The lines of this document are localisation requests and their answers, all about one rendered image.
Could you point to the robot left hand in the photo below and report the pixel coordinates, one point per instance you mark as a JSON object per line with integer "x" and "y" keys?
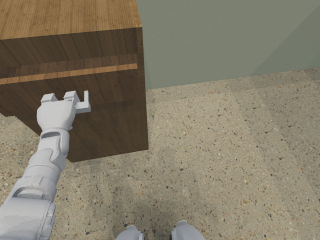
{"x": 57, "y": 114}

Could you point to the left robot upper arm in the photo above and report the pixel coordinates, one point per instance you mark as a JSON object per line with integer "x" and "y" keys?
{"x": 27, "y": 219}

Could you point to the handle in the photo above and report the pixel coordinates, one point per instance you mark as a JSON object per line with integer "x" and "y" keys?
{"x": 83, "y": 107}

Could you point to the left robot forearm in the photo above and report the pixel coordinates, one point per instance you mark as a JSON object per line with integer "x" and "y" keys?
{"x": 45, "y": 166}

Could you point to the robot left shin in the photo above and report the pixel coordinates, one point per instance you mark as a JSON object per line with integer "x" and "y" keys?
{"x": 131, "y": 227}

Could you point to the cabinet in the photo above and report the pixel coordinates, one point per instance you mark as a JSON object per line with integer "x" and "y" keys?
{"x": 46, "y": 31}

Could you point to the drawer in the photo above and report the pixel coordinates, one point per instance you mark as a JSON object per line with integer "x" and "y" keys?
{"x": 107, "y": 79}

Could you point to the robot right thigh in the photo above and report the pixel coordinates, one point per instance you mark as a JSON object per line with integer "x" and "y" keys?
{"x": 186, "y": 232}

